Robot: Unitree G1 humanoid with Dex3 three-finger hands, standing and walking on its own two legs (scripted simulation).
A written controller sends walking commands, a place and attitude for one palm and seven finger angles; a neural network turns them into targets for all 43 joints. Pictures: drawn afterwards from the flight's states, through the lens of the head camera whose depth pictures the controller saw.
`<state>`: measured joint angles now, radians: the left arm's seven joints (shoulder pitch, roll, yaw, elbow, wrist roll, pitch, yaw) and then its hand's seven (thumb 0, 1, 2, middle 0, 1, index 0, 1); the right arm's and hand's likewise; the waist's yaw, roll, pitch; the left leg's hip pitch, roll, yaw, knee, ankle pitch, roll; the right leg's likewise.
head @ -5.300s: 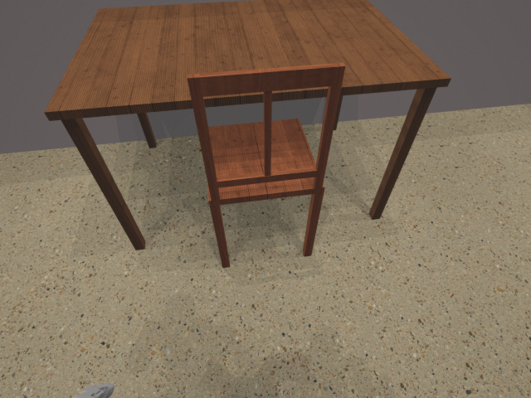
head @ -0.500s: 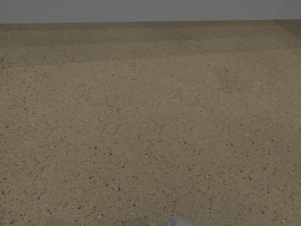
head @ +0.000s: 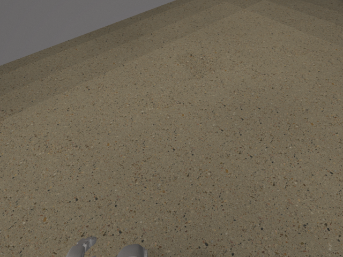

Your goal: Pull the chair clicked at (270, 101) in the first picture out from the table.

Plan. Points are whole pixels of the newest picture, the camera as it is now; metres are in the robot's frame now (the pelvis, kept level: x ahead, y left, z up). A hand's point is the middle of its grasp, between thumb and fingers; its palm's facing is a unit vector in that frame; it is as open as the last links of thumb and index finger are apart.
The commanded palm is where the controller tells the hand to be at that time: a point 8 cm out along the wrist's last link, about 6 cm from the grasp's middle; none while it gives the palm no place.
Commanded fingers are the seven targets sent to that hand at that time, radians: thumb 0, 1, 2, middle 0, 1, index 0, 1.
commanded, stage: walk to a spot facing it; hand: left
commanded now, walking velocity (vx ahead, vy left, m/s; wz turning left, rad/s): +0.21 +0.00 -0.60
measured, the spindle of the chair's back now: out of the picture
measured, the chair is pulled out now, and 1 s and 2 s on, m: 0.00 0.00 0.00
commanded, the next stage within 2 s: turn to face it in 0.60 s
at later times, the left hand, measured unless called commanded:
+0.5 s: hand (90, 251) +0.16 +0.24 -0.17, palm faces -0.21 -0.96 -0.17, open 7.4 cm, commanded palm none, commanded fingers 0.00 0.90 0.90 -0.20 -0.30 -0.20 -0.30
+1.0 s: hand (157, 183) +0.35 +0.07 -0.15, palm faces -0.42 -0.89 -0.19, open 7.4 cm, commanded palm none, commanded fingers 0.00 0.90 0.90 -0.20 -0.30 -0.20 -0.30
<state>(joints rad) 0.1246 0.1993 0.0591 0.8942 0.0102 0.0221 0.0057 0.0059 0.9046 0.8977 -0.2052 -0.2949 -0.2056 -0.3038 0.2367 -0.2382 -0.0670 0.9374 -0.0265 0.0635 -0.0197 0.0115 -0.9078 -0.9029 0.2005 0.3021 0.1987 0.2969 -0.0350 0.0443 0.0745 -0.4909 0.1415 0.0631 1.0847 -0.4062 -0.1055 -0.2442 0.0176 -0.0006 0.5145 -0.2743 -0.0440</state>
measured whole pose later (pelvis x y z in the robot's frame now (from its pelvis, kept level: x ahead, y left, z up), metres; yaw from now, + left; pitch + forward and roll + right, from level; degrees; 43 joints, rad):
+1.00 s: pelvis +0.15 -0.02 +0.00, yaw -22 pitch -1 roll +0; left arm 0.08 0.13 0.02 0.95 0.02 -0.01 0.02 0.01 0.90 0.90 -0.20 -0.29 -0.21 -0.30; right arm 0.28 -0.17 -0.04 1.02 -0.01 0.05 -0.02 0.01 -0.91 -0.90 0.20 0.30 0.20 0.30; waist -0.06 0.03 0.05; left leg -0.44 0.12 0.06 1.01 -0.44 -0.06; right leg -0.23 -0.04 -0.19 0.53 -0.28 -0.04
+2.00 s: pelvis +0.13 -0.05 +0.01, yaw +12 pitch +0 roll +2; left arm 0.24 0.18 0.03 0.90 0.02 0.02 0.02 0.01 0.90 0.90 -0.21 -0.30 -0.21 -0.30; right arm 0.22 -0.27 -0.11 0.93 -0.03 0.09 0.03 0.01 -0.91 -0.90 0.20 0.30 0.20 0.30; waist -0.02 0.03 0.05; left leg -0.52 0.03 0.00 1.09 -0.36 -0.08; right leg -0.19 -0.11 -0.16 0.48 -0.28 0.01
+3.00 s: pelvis +0.11 -0.04 +0.00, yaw +48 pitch -1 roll +1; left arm 0.23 0.18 0.03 0.88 0.02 0.02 0.02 0.01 0.90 0.90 -0.21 -0.30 -0.21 -0.30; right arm 0.21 -0.28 -0.10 0.95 -0.02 0.10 0.03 0.01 -0.91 -0.90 0.20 0.30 0.20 0.30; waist -0.01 0.02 0.08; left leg -0.45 0.06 0.01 1.02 -0.40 -0.09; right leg -0.20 -0.14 -0.22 0.49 -0.26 0.01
